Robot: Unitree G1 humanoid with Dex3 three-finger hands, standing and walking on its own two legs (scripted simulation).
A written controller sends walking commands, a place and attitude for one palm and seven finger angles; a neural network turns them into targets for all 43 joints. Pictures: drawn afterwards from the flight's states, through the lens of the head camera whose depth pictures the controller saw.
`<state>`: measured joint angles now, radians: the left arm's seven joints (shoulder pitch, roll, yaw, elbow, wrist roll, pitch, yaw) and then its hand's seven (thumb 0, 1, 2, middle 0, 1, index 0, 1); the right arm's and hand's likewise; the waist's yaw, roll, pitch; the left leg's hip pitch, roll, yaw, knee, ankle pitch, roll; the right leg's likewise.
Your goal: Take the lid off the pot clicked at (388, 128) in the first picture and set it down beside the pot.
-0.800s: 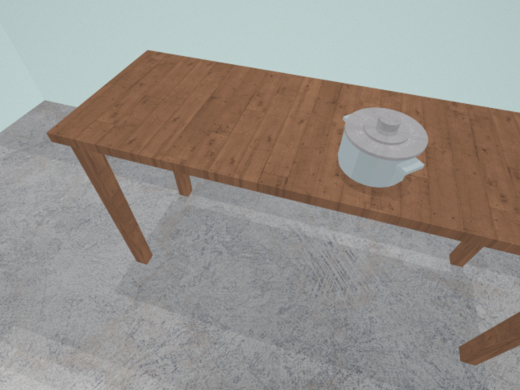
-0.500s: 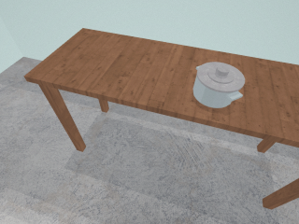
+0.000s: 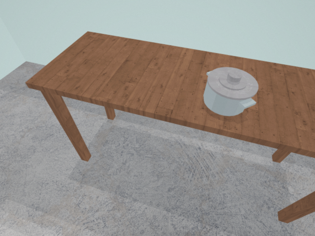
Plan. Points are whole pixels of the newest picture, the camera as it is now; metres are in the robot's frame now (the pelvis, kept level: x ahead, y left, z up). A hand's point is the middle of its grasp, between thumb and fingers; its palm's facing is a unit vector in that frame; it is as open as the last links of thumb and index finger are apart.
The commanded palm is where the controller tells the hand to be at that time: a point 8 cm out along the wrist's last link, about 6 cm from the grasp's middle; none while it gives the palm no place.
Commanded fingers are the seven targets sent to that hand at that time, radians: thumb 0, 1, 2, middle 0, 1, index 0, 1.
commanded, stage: turn to face it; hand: left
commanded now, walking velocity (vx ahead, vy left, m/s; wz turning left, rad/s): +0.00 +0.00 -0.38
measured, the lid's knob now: (234, 76) +0.62 -0.23 +0.07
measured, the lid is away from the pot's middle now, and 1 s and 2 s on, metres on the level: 0.00 0.00 0.00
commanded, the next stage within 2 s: take the last steps up to it in 0.58 s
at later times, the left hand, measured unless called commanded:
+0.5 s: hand out of the picture +0.05 +0.18 -0.18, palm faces -0.04 -0.97 -0.23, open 7.4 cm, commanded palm none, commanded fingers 0.00 0.90 0.90 -0.20 -0.30 -0.20 -0.30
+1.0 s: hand out of the picture +0.12 +0.14 -0.17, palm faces -0.24 -0.95 -0.21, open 7.4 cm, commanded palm none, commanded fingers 0.00 0.90 0.90 -0.20 -0.30 -0.20 -0.30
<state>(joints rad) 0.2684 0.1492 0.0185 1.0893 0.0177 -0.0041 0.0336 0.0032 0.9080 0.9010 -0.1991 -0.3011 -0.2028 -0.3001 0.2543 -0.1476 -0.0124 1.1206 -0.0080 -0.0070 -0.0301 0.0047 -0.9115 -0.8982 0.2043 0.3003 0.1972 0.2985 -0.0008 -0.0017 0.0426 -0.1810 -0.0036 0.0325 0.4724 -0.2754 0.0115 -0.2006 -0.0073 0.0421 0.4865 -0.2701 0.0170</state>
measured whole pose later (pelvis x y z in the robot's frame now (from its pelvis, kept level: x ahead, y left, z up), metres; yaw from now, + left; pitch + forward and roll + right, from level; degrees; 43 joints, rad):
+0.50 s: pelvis -0.01 +0.00 -0.01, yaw -6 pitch +1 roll +0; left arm 0.22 0.17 0.06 0.99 0.03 0.02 0.02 0.00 0.91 0.90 -0.20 -0.30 -0.20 -0.30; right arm 0.18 -0.21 -0.06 1.01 0.00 0.03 -0.05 0.01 -0.91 -0.90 0.20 0.30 0.20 0.30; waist 0.01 0.01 0.08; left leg -0.33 0.02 0.03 0.77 -0.47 -0.01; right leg -0.31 0.06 0.13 0.56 -0.26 -0.01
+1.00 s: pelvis +0.01 -0.03 -0.01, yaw -15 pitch +2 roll -2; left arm 0.22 0.19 0.07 0.96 0.03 0.01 -0.02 0.00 0.91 0.90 -0.20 -0.30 -0.20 -0.30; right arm 0.30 -0.21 -0.05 1.05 -0.02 0.01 -0.03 0.01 -0.91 -0.90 0.21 0.30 0.20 0.30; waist -0.02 0.04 0.05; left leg -0.34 0.11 0.08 0.88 -0.52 -0.02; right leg -0.22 0.03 -0.08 0.53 -0.33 -0.04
